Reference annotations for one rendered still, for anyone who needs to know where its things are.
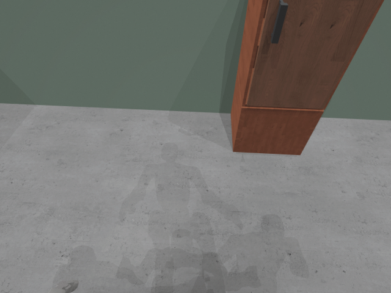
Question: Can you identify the cupboard door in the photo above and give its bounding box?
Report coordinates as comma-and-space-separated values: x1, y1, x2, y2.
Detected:
247, 0, 381, 109

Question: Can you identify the left robot hand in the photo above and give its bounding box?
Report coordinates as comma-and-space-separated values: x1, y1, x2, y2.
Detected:
47, 280, 79, 293

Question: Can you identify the handle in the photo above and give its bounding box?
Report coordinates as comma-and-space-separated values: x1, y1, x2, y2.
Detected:
271, 0, 288, 44

